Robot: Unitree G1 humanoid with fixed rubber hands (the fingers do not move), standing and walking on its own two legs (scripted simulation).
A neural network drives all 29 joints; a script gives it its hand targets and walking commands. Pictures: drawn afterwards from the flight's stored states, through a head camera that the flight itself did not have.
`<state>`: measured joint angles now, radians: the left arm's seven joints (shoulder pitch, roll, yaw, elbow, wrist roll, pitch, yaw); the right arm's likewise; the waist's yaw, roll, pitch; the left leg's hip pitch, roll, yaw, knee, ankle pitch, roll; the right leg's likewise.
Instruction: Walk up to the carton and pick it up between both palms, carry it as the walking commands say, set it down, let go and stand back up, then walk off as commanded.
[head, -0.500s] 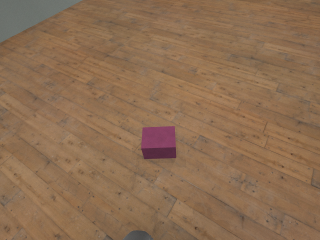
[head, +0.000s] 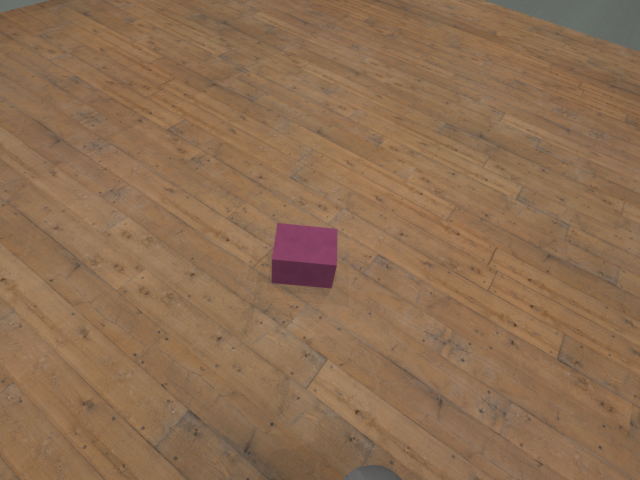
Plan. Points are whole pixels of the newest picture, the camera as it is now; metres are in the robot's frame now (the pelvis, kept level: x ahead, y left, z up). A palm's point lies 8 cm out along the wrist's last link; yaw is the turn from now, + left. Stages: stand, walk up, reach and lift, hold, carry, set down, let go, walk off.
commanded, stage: walk off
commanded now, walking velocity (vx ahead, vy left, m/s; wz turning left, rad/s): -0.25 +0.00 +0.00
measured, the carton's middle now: (304, 255) +0.96 +0.02 -0.70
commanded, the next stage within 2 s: stand in 0.96 s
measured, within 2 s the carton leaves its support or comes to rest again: neither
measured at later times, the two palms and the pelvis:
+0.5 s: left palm out of the picture -0.05 +0.22 -0.10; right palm out of the picture -0.13 -0.32 -0.15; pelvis -0.15 -0.05 +0.00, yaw +0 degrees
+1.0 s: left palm out of the picture -0.28 +0.27 -0.15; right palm out of the picture -0.20 -0.27 -0.10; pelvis -0.29 +0.00 +0.00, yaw +0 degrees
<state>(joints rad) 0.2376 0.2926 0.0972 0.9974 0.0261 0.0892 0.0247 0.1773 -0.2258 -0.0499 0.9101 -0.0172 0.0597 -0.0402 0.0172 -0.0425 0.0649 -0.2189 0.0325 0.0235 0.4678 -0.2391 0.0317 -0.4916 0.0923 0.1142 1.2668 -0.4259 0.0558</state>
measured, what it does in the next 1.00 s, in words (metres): walks backwards: right foot, then left foot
